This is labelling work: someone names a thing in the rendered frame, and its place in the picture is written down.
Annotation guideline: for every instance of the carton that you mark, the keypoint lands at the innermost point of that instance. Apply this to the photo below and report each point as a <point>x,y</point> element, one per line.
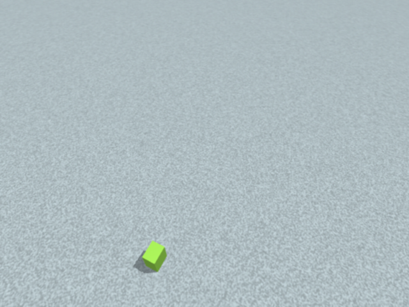
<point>154,256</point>

